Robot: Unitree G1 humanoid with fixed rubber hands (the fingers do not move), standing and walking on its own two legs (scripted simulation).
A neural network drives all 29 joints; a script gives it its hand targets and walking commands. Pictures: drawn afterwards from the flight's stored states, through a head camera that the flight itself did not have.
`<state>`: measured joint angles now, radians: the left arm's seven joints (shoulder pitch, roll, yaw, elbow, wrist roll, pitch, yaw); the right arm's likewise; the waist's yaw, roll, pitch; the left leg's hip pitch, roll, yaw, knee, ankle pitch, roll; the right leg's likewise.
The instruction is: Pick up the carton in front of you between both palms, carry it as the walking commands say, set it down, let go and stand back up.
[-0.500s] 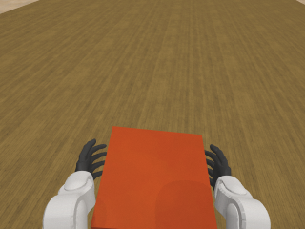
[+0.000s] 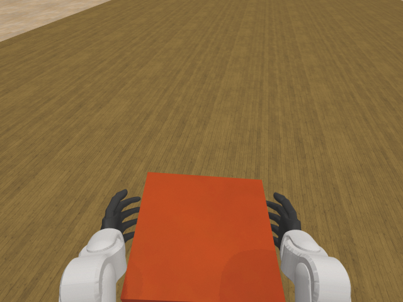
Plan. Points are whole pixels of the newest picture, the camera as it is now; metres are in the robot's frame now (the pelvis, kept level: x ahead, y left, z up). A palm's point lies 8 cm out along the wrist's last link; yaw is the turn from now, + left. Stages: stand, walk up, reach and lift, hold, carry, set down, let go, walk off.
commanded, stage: carry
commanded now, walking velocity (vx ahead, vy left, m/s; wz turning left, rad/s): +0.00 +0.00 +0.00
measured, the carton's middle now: (198, 257) +0.23 +0.01 +0.02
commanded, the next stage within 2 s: hold in 1.04 s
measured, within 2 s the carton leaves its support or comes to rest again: neither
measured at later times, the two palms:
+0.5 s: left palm (118, 233) +0.26 +0.16 +0.06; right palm (278, 237) +0.25 -0.14 +0.06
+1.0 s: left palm (118, 233) +0.26 +0.16 +0.05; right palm (275, 237) +0.26 -0.14 +0.05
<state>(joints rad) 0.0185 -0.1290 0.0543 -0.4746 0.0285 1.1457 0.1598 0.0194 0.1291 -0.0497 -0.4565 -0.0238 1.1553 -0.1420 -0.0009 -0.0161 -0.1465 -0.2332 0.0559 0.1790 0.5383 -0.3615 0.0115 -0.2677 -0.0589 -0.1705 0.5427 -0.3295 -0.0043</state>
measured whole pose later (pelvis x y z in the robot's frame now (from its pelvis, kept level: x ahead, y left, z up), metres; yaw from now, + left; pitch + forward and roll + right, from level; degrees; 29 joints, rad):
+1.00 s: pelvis -0.04 +0.01 +0.00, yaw +0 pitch +2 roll +0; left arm -0.25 -0.15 0.19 0.15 0.24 0.73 0.02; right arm -0.24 0.15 -0.19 0.16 -0.23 0.74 -0.02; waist 0.00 -0.01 -0.08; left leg -0.24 0.04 0.19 0.50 -0.29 0.03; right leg -0.28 -0.07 -0.17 0.51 -0.26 0.00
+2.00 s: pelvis -0.12 -0.02 -0.04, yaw +2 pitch +10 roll -1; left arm -0.73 -0.11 0.56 0.64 0.46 0.25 -0.08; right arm -0.72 0.19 -0.55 0.64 -0.42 0.25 -0.02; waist 0.01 -0.02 0.19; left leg -0.75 -0.03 -0.05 0.89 -0.31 0.00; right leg -0.75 0.05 -0.02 0.85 -0.27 -0.03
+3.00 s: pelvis -0.15 -0.01 -0.32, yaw +2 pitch +44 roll -2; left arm -1.13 0.13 0.35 0.85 0.13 0.21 0.04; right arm -1.03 0.02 -0.43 0.72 -0.13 0.22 -0.14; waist 0.01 -0.02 -0.05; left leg -2.14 -0.07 -0.02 1.92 -0.54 0.01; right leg -2.14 0.07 0.00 1.88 -0.51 0.03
